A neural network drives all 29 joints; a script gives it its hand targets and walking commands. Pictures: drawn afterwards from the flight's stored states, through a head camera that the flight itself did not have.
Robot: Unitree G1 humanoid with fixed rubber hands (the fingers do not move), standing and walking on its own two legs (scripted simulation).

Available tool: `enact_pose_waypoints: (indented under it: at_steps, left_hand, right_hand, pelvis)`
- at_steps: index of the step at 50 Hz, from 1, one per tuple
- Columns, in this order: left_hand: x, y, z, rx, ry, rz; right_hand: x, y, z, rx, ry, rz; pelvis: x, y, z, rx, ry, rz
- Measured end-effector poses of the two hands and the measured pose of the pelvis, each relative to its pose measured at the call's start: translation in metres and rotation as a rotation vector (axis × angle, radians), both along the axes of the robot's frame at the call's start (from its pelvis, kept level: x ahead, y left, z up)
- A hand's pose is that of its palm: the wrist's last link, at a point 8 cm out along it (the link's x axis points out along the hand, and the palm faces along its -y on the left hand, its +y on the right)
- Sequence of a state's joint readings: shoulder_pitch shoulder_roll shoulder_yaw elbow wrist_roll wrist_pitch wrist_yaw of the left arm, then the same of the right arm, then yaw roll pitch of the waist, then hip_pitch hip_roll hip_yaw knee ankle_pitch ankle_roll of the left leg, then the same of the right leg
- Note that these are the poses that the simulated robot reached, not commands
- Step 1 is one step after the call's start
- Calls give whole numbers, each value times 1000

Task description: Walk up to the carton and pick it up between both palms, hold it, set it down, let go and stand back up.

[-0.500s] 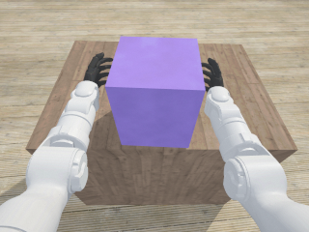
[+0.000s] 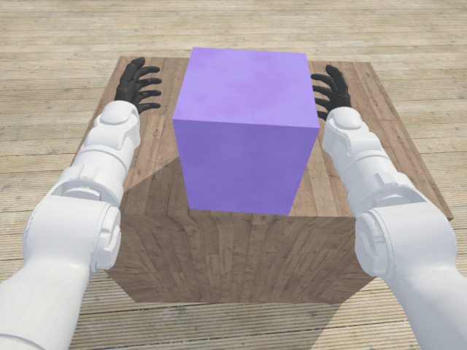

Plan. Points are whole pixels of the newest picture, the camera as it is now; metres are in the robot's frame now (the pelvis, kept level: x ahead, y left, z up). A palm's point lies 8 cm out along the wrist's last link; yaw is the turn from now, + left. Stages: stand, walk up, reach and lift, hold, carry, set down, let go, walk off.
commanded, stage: set down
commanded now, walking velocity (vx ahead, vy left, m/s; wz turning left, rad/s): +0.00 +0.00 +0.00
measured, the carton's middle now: (243, 136) +0.50 +0.02 +0.07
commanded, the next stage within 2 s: none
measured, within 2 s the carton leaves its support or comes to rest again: neither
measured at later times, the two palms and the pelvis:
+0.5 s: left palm (110, 90) +0.48 +0.25 +0.18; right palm (335, 95) +0.51 -0.13 +0.17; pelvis +0.00 +0.00 +0.00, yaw +0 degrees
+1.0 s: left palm (93, 53) +0.49 +0.26 +0.24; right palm (342, 55) +0.53 -0.12 +0.24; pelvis +0.01 +0.00 +0.00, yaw +1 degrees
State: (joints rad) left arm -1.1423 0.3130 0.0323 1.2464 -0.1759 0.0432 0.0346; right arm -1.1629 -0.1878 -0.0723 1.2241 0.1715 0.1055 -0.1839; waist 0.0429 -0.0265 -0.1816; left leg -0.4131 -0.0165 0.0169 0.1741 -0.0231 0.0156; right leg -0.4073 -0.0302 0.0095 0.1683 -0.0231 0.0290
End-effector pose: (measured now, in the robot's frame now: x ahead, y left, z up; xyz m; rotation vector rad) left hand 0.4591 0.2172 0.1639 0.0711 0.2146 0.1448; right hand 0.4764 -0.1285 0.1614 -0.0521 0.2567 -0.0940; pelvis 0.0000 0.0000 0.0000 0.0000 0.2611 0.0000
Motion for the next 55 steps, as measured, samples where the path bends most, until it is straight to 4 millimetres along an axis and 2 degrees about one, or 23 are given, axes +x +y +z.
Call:
enact_pose_waypoints:
  at_steps: [8,16,28,38,44,49,55]
  left_hand:
    - [0,6,-5,-15,-1,17]
    - [4,20,-4,-27,-2,38]
    - [25,36,20,-29,-39,48]
    - [37,38,51,-44,-67,54]
    - [36,40,68,-50,-65,77]
    - [29,42,72,-62,-51,99]
    - [19,46,72,-71,-53,114]
  right_hand:
    - [2,0,0,-5,-16,11]
    - [12,0,3,7,-19,17]
    - [36,2,18,29,-35,29]
    - [49,3,49,50,-73,36]
    - [52,5,62,52,-59,46]
    - [50,7,73,67,-65,52]
    - [44,6,75,76,-61,52]
  pelvis:
    - [-4,-2,-1,2,34,-3]
    - [-4,-2,-3,3,59,-6]
    - [6,1,-3,0,96,1]
    - [12,2,-1,-1,90,4]
    - [11,1,-1,-1,86,6]
    - [7,-1,-1,-2,94,12]
    - [-1,-3,-2,-3,100,15]
